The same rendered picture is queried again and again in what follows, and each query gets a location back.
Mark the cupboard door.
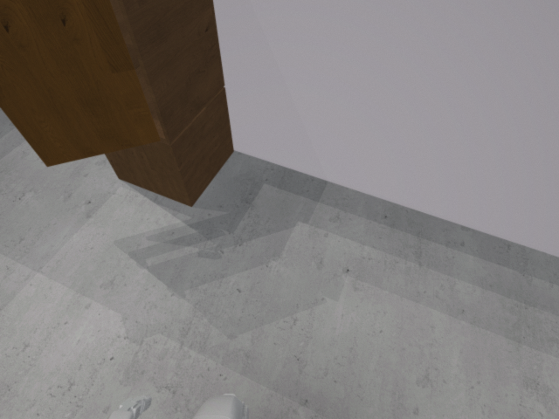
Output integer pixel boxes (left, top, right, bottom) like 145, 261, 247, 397
0, 0, 161, 167

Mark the robot left thigh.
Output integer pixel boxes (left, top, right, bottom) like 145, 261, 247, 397
191, 395, 249, 419

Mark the robot left hand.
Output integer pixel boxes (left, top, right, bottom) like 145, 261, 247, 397
108, 395, 152, 419

